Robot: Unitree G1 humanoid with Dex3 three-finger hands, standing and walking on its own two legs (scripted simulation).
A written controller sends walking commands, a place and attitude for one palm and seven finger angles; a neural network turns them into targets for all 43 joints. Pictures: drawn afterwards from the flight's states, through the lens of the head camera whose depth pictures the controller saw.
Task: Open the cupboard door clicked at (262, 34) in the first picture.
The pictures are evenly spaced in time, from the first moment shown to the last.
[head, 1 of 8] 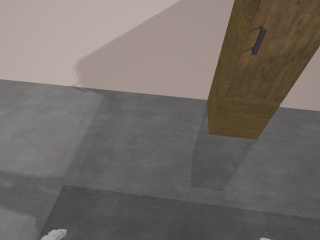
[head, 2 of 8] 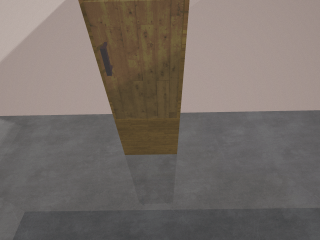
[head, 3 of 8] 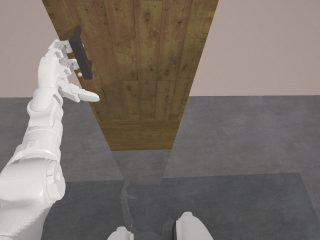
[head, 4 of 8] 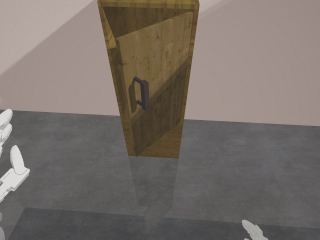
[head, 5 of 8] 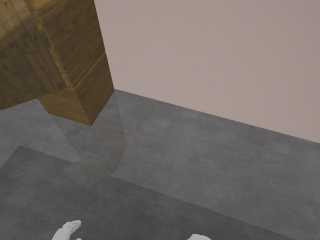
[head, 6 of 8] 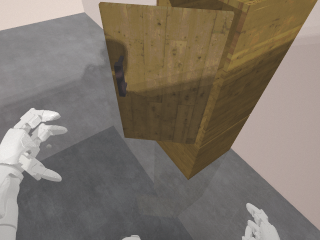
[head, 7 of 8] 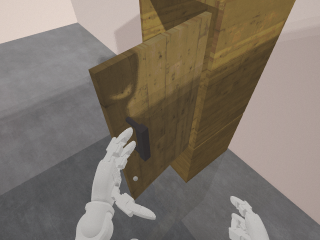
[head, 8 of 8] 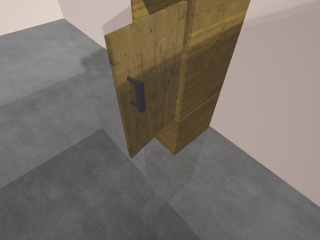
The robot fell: no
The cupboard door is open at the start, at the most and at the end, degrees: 0 99 98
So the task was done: yes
